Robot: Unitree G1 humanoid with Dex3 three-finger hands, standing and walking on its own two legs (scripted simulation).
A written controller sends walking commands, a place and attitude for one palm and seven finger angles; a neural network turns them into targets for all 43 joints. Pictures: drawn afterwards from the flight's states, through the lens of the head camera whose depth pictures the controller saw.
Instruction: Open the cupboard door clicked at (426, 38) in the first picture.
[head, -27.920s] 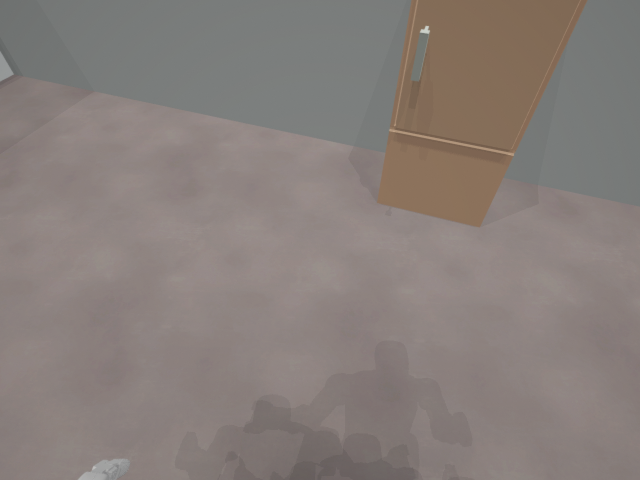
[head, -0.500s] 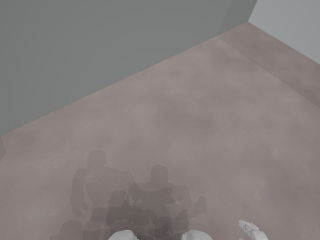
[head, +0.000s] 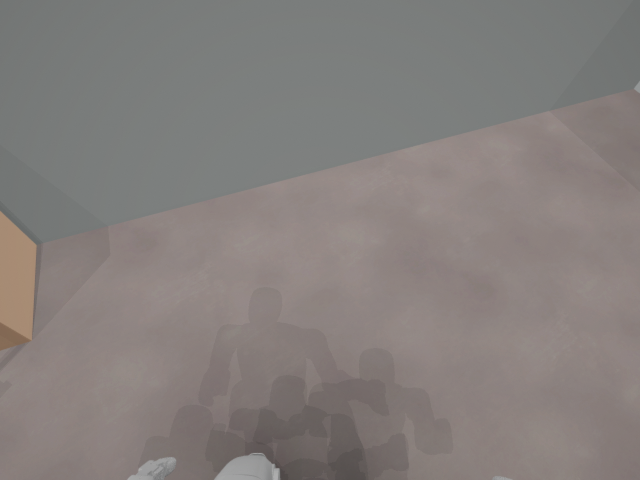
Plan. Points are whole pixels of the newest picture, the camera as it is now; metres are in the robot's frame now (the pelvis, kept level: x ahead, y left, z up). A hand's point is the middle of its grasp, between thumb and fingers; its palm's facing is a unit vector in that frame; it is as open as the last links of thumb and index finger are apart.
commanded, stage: turn to face it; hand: left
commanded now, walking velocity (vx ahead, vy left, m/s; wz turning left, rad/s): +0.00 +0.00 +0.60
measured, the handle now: out of the picture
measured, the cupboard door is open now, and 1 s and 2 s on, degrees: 43 43 43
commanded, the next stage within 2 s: take the last steps up to it in 1.74 s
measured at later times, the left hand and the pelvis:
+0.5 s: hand out of the picture +0.04 +0.20 -0.15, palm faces +0.30 -0.91 -0.29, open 7.3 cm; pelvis +0.02 -0.03 +0.00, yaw +18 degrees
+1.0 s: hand out of the picture +0.00 +0.21 -0.16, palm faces +0.57 -0.77 -0.26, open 7.4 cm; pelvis +0.04 -0.03 +0.00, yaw +36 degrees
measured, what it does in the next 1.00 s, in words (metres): steps on the spot, turning left: left foot, then right foot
